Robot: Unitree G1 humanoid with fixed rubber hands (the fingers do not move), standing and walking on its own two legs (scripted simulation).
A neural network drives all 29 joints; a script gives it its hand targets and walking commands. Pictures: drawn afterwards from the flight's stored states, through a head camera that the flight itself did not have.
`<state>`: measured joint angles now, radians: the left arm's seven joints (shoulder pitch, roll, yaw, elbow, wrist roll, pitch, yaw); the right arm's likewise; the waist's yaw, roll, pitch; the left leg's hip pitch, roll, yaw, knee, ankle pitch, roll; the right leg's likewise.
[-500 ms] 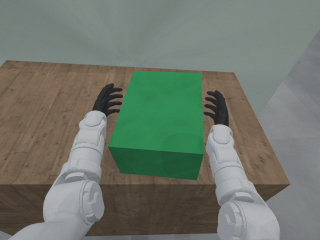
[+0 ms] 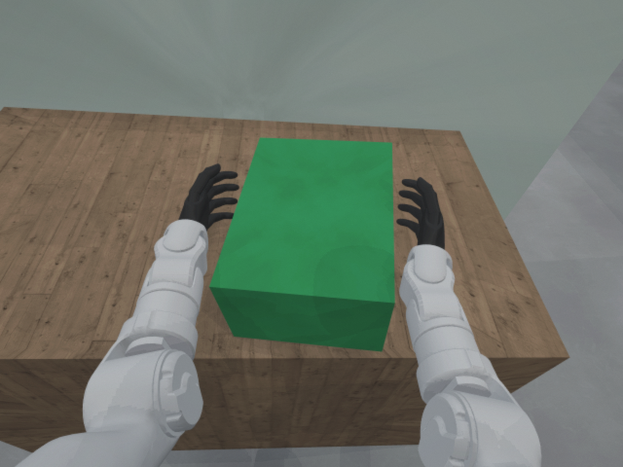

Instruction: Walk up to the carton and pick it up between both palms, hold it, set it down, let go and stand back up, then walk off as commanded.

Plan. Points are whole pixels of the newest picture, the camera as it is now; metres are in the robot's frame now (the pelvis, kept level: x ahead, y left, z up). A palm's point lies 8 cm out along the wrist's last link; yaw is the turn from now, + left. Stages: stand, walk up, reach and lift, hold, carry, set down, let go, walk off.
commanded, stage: set down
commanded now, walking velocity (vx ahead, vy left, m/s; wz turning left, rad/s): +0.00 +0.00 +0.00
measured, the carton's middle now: (315, 235) +0.44 +0.01 +0.01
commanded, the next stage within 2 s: none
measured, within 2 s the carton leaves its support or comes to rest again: rests again in 1.66 s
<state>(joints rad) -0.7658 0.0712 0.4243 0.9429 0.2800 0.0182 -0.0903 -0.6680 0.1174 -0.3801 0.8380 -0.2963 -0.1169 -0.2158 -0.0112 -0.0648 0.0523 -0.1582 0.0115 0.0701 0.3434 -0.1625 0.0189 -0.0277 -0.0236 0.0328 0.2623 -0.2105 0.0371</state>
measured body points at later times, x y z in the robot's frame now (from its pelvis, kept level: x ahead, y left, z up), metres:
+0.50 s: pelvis +0.00 +0.00 +0.00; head +0.02 +0.03 +0.45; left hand +0.42 +0.17 +0.07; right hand +0.39 -0.14 +0.07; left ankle +0.02 +0.10 -0.75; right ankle -0.04 -0.15 -0.75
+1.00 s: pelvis +0.00 +0.00 +0.00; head +0.04 +0.03 +0.45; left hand +0.43 +0.17 +0.06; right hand +0.39 -0.14 +0.06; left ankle +0.02 +0.10 -0.75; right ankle -0.04 -0.15 -0.75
